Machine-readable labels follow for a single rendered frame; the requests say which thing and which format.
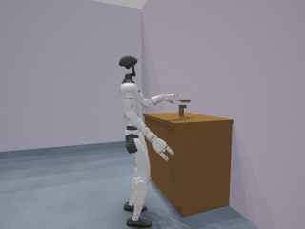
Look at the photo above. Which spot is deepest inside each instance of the right robot upper arm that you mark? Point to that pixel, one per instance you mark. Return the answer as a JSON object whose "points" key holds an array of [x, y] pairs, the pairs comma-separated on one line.
{"points": [[128, 91]]}

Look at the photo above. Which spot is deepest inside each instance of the left robot upper arm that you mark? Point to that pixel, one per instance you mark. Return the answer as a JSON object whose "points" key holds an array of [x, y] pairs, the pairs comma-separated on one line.
{"points": [[145, 102]]}

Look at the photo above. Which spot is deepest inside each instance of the right robot hand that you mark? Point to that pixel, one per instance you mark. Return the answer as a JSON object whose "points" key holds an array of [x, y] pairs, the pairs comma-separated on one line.
{"points": [[159, 145]]}

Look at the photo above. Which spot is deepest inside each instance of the right robot forearm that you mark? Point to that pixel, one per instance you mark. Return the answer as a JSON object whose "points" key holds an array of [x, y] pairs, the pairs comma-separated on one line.
{"points": [[137, 123]]}

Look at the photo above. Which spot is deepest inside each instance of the robot left thigh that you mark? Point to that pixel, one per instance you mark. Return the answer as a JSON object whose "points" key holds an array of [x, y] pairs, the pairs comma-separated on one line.
{"points": [[135, 172]]}

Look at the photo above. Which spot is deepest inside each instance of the counter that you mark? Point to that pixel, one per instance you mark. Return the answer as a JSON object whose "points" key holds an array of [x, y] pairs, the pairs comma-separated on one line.
{"points": [[197, 177]]}

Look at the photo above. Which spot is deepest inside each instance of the left robot hand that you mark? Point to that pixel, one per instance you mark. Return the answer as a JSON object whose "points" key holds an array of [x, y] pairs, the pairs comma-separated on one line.
{"points": [[175, 99]]}

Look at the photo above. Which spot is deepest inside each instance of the humanoid robot head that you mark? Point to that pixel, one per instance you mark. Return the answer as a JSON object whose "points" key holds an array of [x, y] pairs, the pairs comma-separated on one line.
{"points": [[127, 62]]}

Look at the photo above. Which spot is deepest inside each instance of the left robot forearm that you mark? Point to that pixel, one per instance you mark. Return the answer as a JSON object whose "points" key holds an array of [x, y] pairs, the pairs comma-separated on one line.
{"points": [[162, 97]]}

